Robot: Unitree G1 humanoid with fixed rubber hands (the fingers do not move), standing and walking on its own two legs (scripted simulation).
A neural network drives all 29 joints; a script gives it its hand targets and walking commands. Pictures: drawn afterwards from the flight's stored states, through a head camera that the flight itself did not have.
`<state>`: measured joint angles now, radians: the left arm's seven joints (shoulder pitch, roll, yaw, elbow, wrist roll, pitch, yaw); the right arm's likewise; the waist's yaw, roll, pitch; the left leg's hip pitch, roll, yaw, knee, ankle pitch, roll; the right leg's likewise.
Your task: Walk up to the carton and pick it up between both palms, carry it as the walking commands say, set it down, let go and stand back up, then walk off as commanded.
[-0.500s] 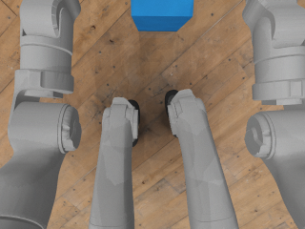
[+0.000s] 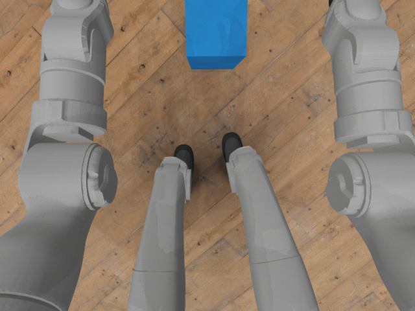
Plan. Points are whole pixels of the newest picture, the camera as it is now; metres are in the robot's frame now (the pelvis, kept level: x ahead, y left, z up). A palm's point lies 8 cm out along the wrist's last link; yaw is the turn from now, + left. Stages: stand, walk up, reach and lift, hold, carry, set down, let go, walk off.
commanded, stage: set down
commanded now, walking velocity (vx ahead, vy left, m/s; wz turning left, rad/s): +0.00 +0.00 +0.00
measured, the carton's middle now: (213, 31) +0.58 -0.06 -0.52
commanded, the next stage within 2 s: let go in 0.04 s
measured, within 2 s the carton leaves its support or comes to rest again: neither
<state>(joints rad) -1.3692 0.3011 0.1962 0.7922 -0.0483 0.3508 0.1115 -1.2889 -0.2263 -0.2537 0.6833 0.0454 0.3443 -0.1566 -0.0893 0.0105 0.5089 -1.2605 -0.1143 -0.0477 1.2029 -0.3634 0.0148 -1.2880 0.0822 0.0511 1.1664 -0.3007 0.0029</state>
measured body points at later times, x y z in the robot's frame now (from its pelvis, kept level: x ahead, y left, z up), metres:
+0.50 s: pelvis +0.05 -0.01 +0.07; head +0.31 -0.02 +0.43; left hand +0.41 +0.17 -0.07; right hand +0.38 -0.23 -0.06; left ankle +0.10 +0.10 -0.62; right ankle +0.12 -0.11 -0.62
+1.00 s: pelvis +0.12 +0.00 +0.12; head +0.16 +0.00 +0.57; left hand +0.29 +0.22 +0.03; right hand +0.28 -0.23 +0.03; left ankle +0.10 +0.10 -0.62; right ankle +0.12 -0.11 -0.62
